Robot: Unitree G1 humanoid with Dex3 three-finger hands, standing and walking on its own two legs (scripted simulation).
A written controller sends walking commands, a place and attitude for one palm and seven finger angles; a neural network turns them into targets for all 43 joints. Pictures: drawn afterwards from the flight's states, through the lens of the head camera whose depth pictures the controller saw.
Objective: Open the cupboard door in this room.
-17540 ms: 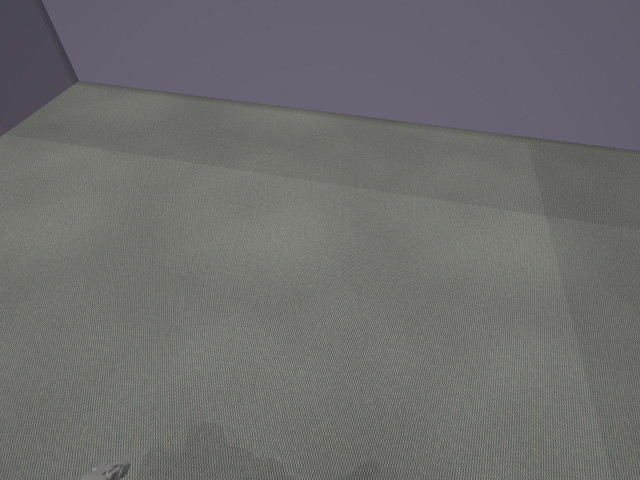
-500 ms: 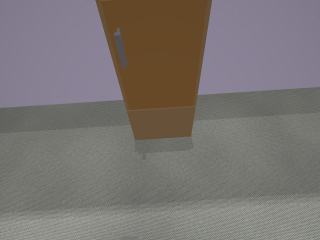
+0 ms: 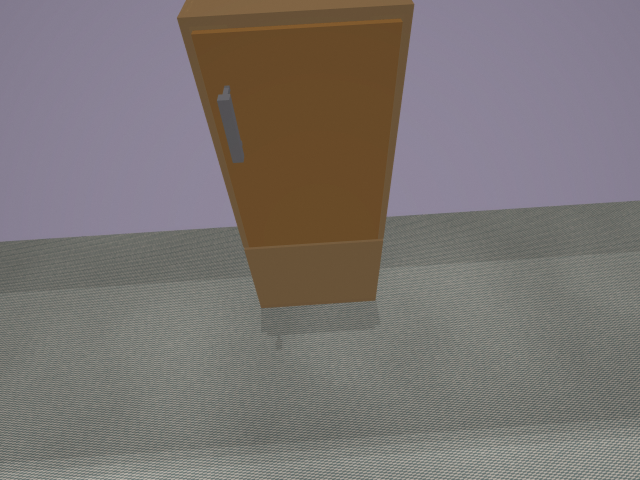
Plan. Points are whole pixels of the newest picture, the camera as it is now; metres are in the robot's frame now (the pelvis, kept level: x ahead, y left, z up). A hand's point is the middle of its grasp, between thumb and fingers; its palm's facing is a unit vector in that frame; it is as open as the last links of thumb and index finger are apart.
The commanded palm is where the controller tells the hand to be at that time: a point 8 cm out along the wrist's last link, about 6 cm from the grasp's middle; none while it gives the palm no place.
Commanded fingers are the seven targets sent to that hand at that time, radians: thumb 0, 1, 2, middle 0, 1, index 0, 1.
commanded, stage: take the last steps up to it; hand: left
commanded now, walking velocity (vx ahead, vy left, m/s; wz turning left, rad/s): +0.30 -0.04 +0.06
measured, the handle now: (232, 124) +0.76 +0.21 +0.04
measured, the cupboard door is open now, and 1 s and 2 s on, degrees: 0 0 0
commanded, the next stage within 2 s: come to a stop and stand still in 0.46 s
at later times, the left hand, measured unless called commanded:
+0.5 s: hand out of the picture +0.06 +0.13 -0.17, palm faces +0.15 -0.98 -0.12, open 7.4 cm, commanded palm none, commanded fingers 0.00 0.90 0.90 -0.20 -0.30 -0.20 -0.30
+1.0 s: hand (240, 368) +0.32 +0.16 -0.15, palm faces +0.04 -0.96 -0.29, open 7.4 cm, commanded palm none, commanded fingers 0.00 0.90 0.90 -0.20 -0.30 -0.20 -0.30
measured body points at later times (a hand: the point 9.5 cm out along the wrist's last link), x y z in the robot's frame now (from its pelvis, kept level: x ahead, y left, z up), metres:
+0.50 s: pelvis +0.17 +0.00 +0.00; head +0.20 +0.00 +0.45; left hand +0.06 +0.18 -0.16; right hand +0.28 -0.22 -0.15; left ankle +0.24 +0.10 -0.73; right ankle +0.04 -0.10 -0.73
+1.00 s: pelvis +0.25 -0.04 +0.00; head +0.29 -0.07 +0.45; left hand +0.32 +0.21 -0.13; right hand +0.31 -0.29 -0.17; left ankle +0.21 +0.09 -0.68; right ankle +0.28 -0.15 -0.73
